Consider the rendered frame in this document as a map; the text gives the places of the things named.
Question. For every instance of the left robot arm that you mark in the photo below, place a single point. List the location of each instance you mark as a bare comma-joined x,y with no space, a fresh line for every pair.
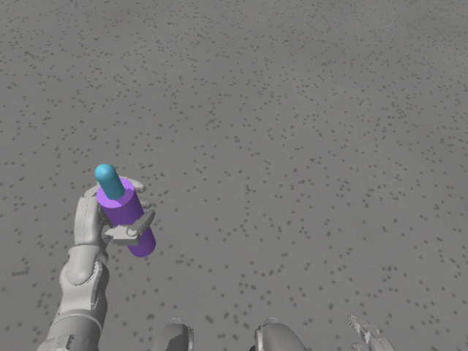
79,320

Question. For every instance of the left robot hand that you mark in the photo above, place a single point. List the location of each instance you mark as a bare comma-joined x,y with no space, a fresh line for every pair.
92,225

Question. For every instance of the right robot hand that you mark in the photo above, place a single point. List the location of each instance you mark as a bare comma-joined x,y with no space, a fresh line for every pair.
370,334

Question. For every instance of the bottle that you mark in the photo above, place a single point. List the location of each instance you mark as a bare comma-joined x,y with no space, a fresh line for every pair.
119,200

